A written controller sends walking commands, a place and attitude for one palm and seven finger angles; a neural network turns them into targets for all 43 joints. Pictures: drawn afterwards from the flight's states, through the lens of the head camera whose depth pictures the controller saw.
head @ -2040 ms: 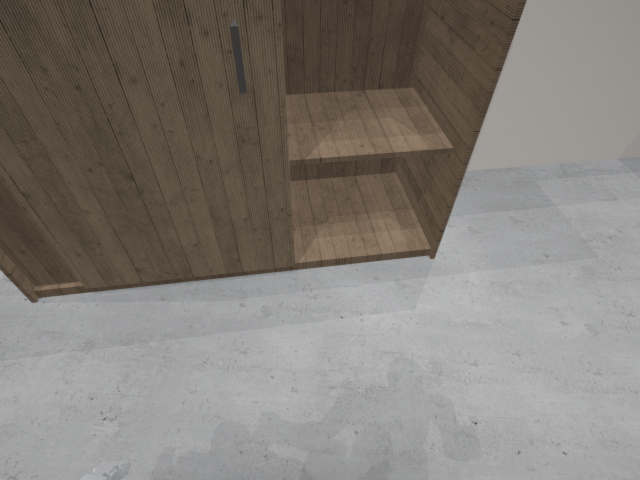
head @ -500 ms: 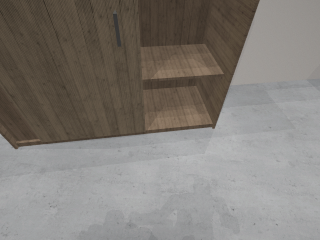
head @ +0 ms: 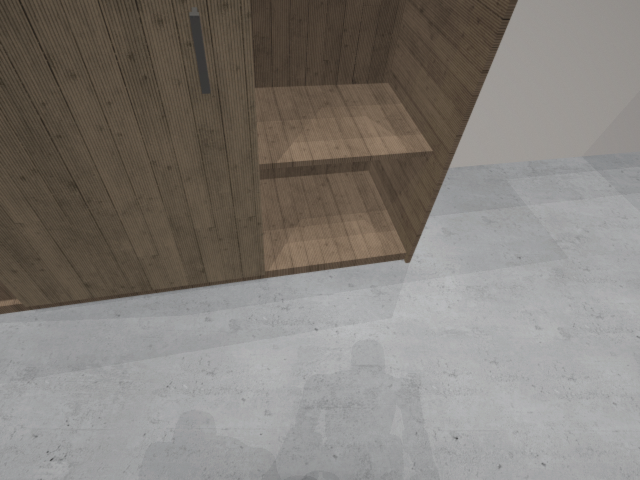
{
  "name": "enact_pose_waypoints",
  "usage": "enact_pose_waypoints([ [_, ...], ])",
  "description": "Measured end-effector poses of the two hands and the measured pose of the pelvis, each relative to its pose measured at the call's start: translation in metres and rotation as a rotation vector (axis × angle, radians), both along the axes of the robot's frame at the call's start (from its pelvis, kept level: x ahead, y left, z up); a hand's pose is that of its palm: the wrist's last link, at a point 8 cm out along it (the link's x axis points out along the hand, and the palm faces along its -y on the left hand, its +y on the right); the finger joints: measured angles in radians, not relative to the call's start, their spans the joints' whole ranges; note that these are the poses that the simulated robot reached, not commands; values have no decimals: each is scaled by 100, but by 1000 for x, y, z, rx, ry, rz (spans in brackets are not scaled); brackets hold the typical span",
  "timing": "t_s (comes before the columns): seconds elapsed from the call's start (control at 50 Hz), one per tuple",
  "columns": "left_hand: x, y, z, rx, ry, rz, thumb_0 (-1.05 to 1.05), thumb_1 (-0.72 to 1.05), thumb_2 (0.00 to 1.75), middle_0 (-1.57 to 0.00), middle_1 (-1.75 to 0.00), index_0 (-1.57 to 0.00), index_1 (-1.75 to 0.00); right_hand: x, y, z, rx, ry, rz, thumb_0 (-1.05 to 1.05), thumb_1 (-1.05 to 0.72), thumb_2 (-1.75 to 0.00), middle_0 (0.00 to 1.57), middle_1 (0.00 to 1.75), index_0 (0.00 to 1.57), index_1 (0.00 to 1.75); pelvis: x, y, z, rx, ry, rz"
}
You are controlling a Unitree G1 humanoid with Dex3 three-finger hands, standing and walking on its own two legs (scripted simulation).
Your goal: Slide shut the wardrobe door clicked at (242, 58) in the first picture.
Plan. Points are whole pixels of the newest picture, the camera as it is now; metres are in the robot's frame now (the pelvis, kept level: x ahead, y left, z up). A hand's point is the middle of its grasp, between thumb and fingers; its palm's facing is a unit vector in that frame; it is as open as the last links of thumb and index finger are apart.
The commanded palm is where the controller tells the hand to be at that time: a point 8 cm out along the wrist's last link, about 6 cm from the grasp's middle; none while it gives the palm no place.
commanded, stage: walk to a spot facing it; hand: left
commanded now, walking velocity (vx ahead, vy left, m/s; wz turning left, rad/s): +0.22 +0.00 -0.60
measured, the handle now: (200, 51) +0.83 +0.30 +0.12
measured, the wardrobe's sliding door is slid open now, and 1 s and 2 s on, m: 0.57 0.57 0.57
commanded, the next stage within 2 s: turn to face it in 0.06 s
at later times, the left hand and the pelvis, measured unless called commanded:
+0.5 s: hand (221, 384) +0.28 +0.17 -0.16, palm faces -0.02 -0.98 -0.19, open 7.3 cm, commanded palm none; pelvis +0.17 +0.00 +0.01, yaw +0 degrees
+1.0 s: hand (148, 425) +0.21 +0.26 -0.15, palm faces +0.21 -0.95 -0.22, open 7.4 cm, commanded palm none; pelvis +0.22 +0.06 +0.02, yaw +10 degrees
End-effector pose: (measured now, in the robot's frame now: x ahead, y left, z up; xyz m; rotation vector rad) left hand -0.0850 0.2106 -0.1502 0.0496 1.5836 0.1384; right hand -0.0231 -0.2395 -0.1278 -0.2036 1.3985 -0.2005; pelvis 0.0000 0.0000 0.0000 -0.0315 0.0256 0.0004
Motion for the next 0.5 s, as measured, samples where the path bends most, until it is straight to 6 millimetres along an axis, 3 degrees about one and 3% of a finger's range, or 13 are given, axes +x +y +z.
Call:
enact_pose_waypoints([
  [0.04, 22, 7, 1, -2, 16, -35, 1, 91, 90, -21, -30, -21, -30, 3, 10, 3, -9, -18, -30, 1, -91, -89, 21, 30, 20, 30, 13, 5, 3, -6, -18, -15],
  [0.08, 57, 16, 1, 4, -13, -64, 1, 91, 90, -21, -30, -21, -30, -2, 20, 6, -7, 4, -61, 0, -91, -89, 20, 30, 20, 30, 27, 7, 5, -18, -28, -20],
  [0.2, 206, 26, -1, 22, -243, -136, 1, 91, 90, -20, -30, -20, -30, -21, 48, 7, 48, 194, -152, 0, -91, -90, 20, 30, 20, 30, 72, 5, 2, -13, -39, -74],
  [0.28, 296, 16, 0, 48, -393, -198, 1, 91, 90, -20, -30, -20, -30, -8, 53, -2, 82, 279, -210, 0, -91, -89, 21, 30, 20, 30, 112, -2, -9, 16, -67, -96],
  [0.32, 324, 12, 1, 68, -445, -200, 1, 91, 90, -20, -30, -20, -30, 12, 47, -11, 91, 282, -223, 1, -91, -89, 21, 30, 20, 30, 133, -6, -14, 31, -72, -89],
  [0.36, 339, 9, 5, 75, -458, -201, 1, 91, 90, -20, -30, -20, -30, 44, 39, -15, 86, 236, -220, 1, -91, -89, 21, 30, 20, 30, 144, -7, -12, 19, -81, -74],
  [0.5, 360, 8, 24, 82, -445, -151, 0, 93, 90, -20, -30, -21, -30, 171, 23, -7, 75, -5, -107, 0, -91, -90, 20, 30, 20, 30, 170, -2, 8, 15, -64, -5],
])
